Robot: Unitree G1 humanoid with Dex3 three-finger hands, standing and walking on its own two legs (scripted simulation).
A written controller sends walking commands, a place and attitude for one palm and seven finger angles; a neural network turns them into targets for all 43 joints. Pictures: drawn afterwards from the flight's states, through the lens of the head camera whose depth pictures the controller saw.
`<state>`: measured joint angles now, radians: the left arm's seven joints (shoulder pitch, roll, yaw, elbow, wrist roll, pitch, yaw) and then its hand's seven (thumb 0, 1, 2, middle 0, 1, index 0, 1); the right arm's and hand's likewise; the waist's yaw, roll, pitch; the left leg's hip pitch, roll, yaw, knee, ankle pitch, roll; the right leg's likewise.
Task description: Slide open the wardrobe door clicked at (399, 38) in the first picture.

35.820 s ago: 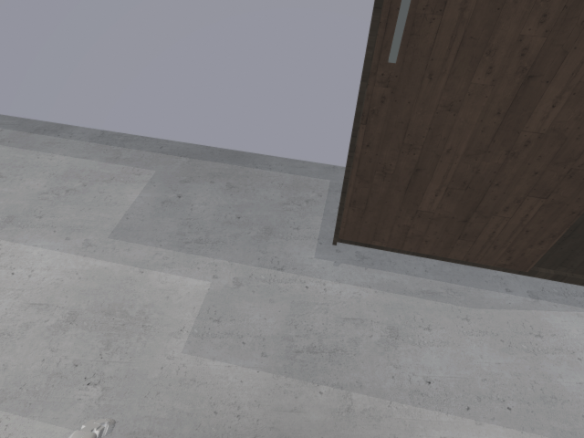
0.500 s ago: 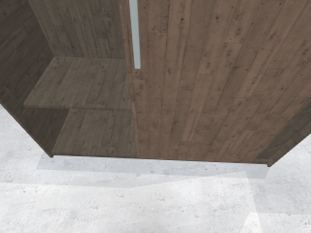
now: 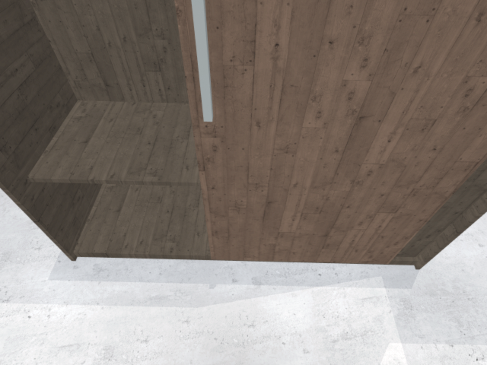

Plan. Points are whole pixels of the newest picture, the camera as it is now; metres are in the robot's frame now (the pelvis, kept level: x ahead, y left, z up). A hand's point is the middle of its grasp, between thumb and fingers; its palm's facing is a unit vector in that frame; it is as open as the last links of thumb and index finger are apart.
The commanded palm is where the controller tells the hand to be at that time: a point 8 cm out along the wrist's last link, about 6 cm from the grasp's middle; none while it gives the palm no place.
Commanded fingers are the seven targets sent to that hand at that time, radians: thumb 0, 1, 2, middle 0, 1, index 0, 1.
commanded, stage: look to check the result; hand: left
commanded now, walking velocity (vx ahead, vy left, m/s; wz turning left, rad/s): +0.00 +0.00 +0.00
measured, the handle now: (203, 40) +0.60 +0.11 +0.23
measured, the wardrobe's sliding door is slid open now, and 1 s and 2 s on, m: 0.61 0.61 0.61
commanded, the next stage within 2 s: stand and wait in 0.50 s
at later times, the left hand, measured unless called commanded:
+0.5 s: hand out of the picture +0.06 +0.21 -0.17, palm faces -0.01 -0.96 -0.27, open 7.4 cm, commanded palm none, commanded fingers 0.00 0.90 0.90 -0.20 -0.30 -0.20 -0.30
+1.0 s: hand out of the picture +0.08 +0.21 -0.17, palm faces -0.02 -0.96 -0.27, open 7.4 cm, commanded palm none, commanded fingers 0.00 0.90 0.90 -0.20 -0.30 -0.20 -0.30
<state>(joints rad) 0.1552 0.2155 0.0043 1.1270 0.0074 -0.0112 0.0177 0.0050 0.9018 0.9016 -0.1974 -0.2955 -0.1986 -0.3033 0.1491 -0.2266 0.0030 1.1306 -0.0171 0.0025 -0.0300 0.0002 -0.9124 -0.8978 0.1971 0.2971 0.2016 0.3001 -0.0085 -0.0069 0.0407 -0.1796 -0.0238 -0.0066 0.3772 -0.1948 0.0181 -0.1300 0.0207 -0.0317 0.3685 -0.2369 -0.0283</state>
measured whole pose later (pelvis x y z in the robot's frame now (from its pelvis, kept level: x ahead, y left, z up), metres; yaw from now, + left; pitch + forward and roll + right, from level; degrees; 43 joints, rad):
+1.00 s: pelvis +0.02 -0.01 +0.00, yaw -1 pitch +0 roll +0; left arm 0.15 0.26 0.01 1.14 0.00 -0.01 0.02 0.01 0.90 0.90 -0.20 -0.30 -0.20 -0.30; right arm 0.14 -0.25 0.01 1.15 -0.01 0.00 -0.03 0.00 -0.91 -0.90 0.20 0.30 0.20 0.30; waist -0.01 -0.01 0.05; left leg -0.12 -0.01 0.00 0.33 -0.20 0.00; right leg -0.08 0.04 -0.02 0.32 -0.24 -0.04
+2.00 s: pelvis +0.01 -0.02 +0.00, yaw -1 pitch -1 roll +0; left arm 0.14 0.27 0.01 1.14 0.00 -0.02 0.02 0.01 0.90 0.90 -0.20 -0.30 -0.20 -0.30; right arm 0.13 -0.27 0.01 1.15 -0.01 0.00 -0.03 0.00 -0.91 -0.90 0.20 0.30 0.20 0.30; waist -0.01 0.00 0.05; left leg -0.11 0.01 0.01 0.32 -0.19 -0.01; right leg -0.07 0.05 -0.01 0.30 -0.22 -0.05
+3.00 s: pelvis +0.01 -0.02 +0.00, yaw -2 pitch -1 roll +0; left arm 0.13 0.29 0.01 1.14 0.01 -0.02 0.01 0.01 0.90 0.90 -0.20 -0.30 -0.20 -0.30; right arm 0.12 -0.29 0.01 1.15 -0.01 0.01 -0.02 0.00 -0.91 -0.90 0.20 0.30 0.20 0.30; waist -0.01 0.01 0.06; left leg -0.11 0.01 0.01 0.30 -0.18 -0.02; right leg -0.07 0.06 -0.01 0.29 -0.21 -0.06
